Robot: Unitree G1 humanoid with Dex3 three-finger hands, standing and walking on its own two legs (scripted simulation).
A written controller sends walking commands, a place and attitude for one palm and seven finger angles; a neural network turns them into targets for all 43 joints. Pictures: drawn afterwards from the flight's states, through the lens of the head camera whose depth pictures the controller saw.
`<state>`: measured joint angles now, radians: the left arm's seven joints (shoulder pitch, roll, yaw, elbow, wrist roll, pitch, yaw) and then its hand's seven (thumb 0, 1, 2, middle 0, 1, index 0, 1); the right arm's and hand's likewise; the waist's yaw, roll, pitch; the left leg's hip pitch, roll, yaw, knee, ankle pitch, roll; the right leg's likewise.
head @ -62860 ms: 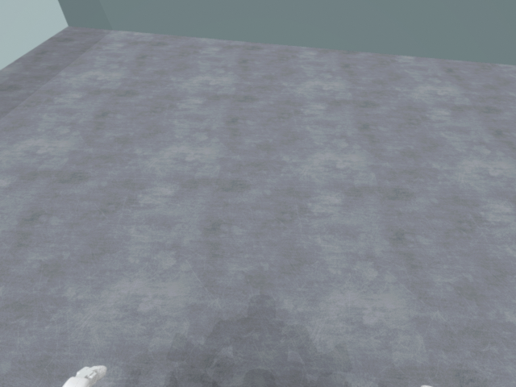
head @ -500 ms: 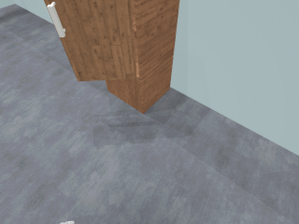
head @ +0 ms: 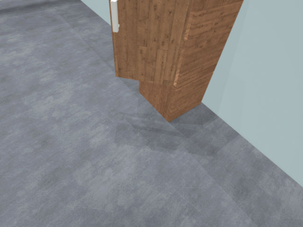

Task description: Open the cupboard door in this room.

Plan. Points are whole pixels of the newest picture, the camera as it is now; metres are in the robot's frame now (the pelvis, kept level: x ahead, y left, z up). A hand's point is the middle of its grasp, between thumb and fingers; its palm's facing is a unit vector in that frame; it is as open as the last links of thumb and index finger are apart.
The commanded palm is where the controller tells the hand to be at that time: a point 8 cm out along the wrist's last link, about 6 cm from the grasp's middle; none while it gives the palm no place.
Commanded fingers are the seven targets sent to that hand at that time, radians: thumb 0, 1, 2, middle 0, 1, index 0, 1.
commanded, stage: take the last steps up to it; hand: left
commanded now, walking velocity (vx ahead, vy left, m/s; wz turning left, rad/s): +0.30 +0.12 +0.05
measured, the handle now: (116, 15) +1.02 +0.29 +0.07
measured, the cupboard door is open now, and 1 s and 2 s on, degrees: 43 43 43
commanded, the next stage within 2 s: come to a stop and stand still in 1.06 s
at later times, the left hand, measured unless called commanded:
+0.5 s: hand (104, 172) +0.30 +0.18 -0.15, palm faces -0.07 -0.99 -0.16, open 7.4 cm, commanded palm none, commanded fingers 0.00 0.90 0.90 -0.20 -0.30 -0.20 -0.30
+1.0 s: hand (81, 175) +0.29 +0.27 -0.18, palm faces +0.11 -0.98 -0.16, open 7.3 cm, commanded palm none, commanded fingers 0.00 0.90 0.90 -0.20 -0.30 -0.20 -0.30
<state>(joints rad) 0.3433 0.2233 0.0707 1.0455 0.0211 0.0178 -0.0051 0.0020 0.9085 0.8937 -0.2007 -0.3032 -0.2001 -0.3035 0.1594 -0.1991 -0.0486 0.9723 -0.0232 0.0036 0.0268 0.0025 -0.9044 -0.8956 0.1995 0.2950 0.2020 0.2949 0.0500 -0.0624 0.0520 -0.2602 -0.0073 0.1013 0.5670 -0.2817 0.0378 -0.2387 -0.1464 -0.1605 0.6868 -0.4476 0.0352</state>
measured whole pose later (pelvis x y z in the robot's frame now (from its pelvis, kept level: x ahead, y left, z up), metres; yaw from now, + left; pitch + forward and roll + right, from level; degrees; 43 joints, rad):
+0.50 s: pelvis +0.16 +0.03 +0.00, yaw +0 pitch +0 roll +0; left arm 0.06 0.15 0.03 0.97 0.02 -0.01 -0.02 0.00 0.91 0.89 -0.19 -0.30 -0.19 -0.30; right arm 0.53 -0.11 0.00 1.17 -0.03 -0.06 -0.02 0.00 -0.90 -0.90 0.20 0.30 0.20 0.30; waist -0.07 0.01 0.07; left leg 0.09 -0.07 0.10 0.33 -0.42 0.08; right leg -0.45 -0.04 -0.11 0.67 -0.23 -0.05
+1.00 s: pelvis +0.35 +0.09 +0.00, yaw +0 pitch +0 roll -1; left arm 0.37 0.18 0.05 1.13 0.01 -0.02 0.00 0.00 0.92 0.89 -0.20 -0.30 -0.20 -0.30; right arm 0.10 -0.20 -0.05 0.97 -0.03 -0.07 0.01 0.00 -0.92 -0.90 0.20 0.29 0.20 0.29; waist 0.05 -0.03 0.06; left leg -0.39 0.04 0.12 0.60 -0.19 0.04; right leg -0.19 -0.09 -0.06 0.79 -0.49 0.01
